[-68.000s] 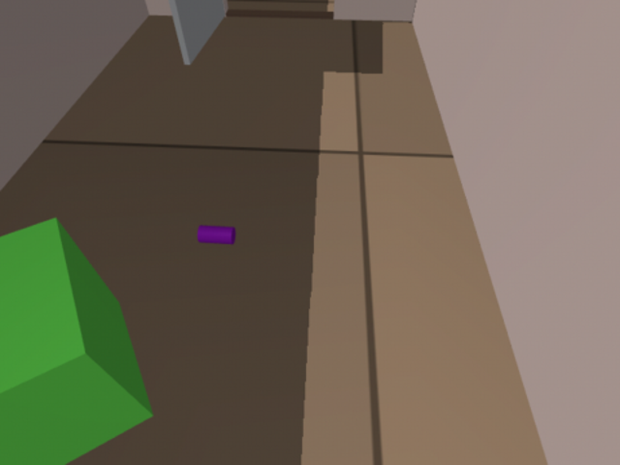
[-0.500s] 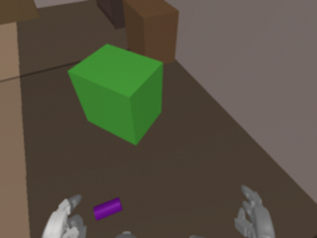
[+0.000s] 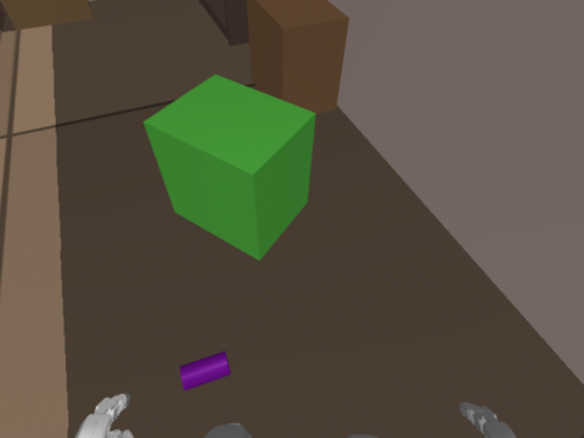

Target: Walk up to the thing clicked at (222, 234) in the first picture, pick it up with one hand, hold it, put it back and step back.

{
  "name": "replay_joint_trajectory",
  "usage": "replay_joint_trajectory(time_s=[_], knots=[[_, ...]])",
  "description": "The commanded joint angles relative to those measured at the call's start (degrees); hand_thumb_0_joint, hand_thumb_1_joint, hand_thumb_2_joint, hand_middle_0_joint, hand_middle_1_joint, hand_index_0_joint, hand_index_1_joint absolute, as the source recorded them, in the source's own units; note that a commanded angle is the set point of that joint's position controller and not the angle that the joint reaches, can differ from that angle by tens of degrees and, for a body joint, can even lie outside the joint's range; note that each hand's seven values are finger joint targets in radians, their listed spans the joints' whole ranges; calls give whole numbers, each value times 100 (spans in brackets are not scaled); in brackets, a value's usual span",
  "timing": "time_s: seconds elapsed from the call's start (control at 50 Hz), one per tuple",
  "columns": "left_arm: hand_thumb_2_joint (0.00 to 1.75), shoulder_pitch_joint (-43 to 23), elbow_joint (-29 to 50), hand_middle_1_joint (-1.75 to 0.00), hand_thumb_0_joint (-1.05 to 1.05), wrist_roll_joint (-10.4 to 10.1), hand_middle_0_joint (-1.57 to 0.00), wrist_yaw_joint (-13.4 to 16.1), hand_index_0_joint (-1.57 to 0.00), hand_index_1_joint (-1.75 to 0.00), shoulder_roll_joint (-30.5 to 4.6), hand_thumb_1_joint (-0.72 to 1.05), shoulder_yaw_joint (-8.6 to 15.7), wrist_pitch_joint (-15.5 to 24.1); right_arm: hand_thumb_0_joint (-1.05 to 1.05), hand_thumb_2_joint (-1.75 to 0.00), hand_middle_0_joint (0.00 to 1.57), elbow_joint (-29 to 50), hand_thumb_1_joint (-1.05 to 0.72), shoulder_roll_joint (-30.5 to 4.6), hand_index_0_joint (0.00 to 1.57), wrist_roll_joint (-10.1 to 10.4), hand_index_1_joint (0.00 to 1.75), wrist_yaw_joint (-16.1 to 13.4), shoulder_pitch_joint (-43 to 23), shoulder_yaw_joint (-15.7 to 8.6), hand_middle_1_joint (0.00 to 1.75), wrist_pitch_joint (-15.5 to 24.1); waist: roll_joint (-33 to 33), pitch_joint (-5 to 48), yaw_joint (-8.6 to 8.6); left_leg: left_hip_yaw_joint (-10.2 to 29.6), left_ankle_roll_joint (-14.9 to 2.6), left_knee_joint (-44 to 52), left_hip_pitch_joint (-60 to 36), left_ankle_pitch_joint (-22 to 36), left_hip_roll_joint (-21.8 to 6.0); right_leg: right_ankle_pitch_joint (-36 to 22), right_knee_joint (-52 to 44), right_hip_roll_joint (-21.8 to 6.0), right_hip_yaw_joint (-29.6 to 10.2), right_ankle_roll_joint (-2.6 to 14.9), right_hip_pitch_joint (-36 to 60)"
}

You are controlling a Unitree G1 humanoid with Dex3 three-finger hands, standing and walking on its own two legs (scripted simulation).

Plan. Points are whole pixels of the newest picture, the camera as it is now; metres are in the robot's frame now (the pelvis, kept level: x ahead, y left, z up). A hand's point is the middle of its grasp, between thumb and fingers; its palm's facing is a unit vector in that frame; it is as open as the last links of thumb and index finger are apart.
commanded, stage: stand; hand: left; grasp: from above
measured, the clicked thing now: (205, 370) +0.39 +0.26 -0.70
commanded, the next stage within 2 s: none
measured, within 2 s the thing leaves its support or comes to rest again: neither
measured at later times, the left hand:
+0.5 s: hand out of the picture +0.03 +0.24 -0.13, palm faces +0.02 -0.94 -0.33, open 7.4 cm
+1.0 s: hand out of the picture +0.05 +0.23 -0.13, palm faces +0.00 -0.95 -0.31, open 7.4 cm
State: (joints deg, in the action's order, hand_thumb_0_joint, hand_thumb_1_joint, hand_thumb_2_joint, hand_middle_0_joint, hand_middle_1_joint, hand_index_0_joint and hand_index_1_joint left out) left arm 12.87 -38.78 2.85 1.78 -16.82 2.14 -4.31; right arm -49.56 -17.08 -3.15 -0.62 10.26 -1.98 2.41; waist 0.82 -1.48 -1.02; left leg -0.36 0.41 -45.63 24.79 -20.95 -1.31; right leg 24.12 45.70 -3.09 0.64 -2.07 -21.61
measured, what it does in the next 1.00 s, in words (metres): stands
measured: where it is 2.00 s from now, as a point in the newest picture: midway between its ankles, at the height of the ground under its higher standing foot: outside the picture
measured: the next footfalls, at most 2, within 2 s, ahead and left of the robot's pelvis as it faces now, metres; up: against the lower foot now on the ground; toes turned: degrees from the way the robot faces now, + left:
none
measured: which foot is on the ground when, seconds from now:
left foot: down 0.00-1.00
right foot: down 0.00-1.00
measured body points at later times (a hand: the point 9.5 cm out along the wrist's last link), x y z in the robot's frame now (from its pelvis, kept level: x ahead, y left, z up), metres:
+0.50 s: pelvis +0.00 +0.00 +0.04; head -0.01 +0.00 +0.49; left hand +0.03 +0.29 -0.10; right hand +0.06 -0.27 -0.11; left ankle +0.03 +0.13 -0.71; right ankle +0.00 -0.14 -0.71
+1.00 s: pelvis +0.01 +0.00 +0.04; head +0.01 -0.01 +0.49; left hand +0.05 +0.28 -0.10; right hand +0.06 -0.29 -0.11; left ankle +0.03 +0.13 -0.71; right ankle +0.00 -0.14 -0.71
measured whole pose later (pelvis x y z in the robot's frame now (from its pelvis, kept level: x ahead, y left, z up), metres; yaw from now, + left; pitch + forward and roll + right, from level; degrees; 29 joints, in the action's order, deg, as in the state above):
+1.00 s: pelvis +0.01 +0.00 +0.04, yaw +0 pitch -3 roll +0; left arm 8.8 -66.4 1.5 1.0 -16.0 1.2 -0.3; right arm -66.0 -17.3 -1.0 -0.8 8.4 -0.4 0.1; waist -0.9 -3.5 0.0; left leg -0.7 0.9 -21.1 8.4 -9.3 -1.7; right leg 11.6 20.0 -2.3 1.2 -2.0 -5.0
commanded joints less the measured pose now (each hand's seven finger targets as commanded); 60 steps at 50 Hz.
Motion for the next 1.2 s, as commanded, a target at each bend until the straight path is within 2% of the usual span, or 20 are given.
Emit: replay_joint_trajectory(time_s=[0.0, 0.06, 0.12, 0.22, 0.28, 0.34, 0.42, 0.66, 0.7, 0.86, 0.96, 0.98, 1.06, 1.14, 1.18], knots=[[90, -128, -219, -30, 0, -30, -20, 61, -20, -30, -730, 90, 281, 403, 0, -90, 20, 259, -90, -905, 20, 10, 30, -50, -352, -300, 30, 83, -548, 411, -111, 837, -417, 1674, -585, 555, -442, -866, -1153, -40, -156, 263, 432], [90, -162, -700, -30, 0, -45, -20, 56, -20, -30, -840, 90, 282, 470, 0, -90, 20, -1, -90, -897, 20, 56, 30, -94, -283, -272, 30, 17, -255, 351, -50, 645, -313, 1764, -899, 1055, -359, -1291, -1567, -141, -264, 306, 714], [90, -261, -1092, -30, 0, -61, -20, 68, -20, -30, -942, 90, 275, 508, 0, -90, 20, -258, -90, -910, 20, 92, 30, -115, -202, -253, 30, -48, -91, 209, 42, 533, -259, 1920, -1099, 921, -301, -1346, -2032, -284, -403, 330, 880], [90, -179, -1618, -30, 0, -98, -20, 56, -20, -30, -914, 90, 216, 482, 0, -90, 20, -596, -90, -1012, 20, 113, 30, -130, -229, -246, 30, -79, -285, 21, 19, 680, -240, 2553, -1352, 610, -445, -1270, -2324, -211, -284, 263, 1054], [90, -169, -1854, -30, 0, -91, -20, 63, -20, -30, -1002, 90, 207, 523, 0, -90, 20, -752, -90, -976, 20, 144, 30, -123, -222, -222, 30, -90, -89, 20, 18, 577, -198, 2549, -1522, 939, -417, -1378, -2528, -304, -353, 250, 1184], [90, -215, -2020, -30, 0, -89, -20, 68, -20, -30, -994, 90, 173, 535, 0, -90, 20, -890, -90, -969, 20, 163, 30, -112, -219, -202, 30, -114, -13, -50, 37, 549, -173, 2604, -1633, 1010, -413, -1310, -2710, -326, -362, 226, 1200], [90, -263, -2189, -30, 0, -87, -20, 67, -20, -30, -1010, 90, 155, 513, 0, -90, 20, -987, -90, -1028, 20, 158, 30, -102, -271, -201, 30, -152, -76, -243, 41, 592, -162, 2786, -1479, 640, -420, -1054, -2849, -294, -326, 199, 1191], [90, -377, -2399, -30, 0, -117, -20, 10, -20, -30, -1113, 90, 150, 511, 0, -90, 20, -1165, -90, -1080, 20, 181, 30, -68, -356, -135, 30, -151, -206, -249, 30, 639, -137, 3000, -1395, 385, -476, -973, -2929, -307, -332, 219, 1267], [90, -404, -2424, -30, 0, -124, -20, 5, -20, -30, -1026, 90, 117, 512, 0, -90, 20, -1183, -90, -1004, 20, 191, 30, -62, -358, -110, 30, -156, -120, -161, 48, 612, -148, 2962, -1461, 522, -491, -1006, -2933, -325, -340, 233, 1281], [90, -522, -2447, -30, 0, -144, -20, 2, -20, -30, -1107, 90, 121, 542, 0, -90, 20, -1274, -90, -1073, 20, 196, 30, -65, -348, -71, 30, -126, -69, 19, 85, 514, -150, 2841, -1776, 1288, -498, -1564, -2991, -394, -395, 235, 1368], [90, -481, -2521, -30, 0, -154, -20, 2, -20, -30, -949, 90, 80, 512, 0, -90, 20, -1343, -90, -967, 20, 208, 30, -68, -337, -19, 30, -156, -72, -20, 71, 470, -167, 2876, -1714, 1223, -495, -1554, -3014, -366, -353, 221, 1430], [90, -531, -2503, -30, 0, -149, -20, 1, -20, -30, -1015, 90, 96, 515, 0, -90, 20, -1340, -90, -982, 20, 205, 30, -71, -309, -22, 30, -152, -15, -34, 98, 476, -150, 2898, -1667, 1219, -494, -1550, -3006, -368, -365, 222, 1428], [90, -513, -2517, -30, 0, -159, -20, 1, -20, -30, -934, 90, 78, 523, 0, -90, 20, -1374, -90, -940, 20, 214, 30, -75, -305, -4, 30, -134, -91, 135, 84, 443, -153, 2825, -1825, 1771, -523, -1931, -2962, -393, -342, 220, 1552], [90, -502, -2511, -30, 0, -163, -20, -2, -20, -30, -909, 90, 75, 522, 0, -90, 20, -1385, -90, -966, 20, 217, 30, -86, -343, -8, 30, -123, -81, 138, 74, 418, -146, 2809, -1913, 1956, -540, -2036, -2955, -382, -322, 201, 1551], [90, -485, -2559, -30, 0, -167, -20, -3, -20, -30, -800, 90, 46, 506, 0, -90, 20, -1430, -90, -820, 20, 224, 30, -80, -333, 29, 30, -143, -51, 49, 83, 399, -138, 2840, -1867, 1771, -506, -1926, -2993, -350, -295, 189, 1489]])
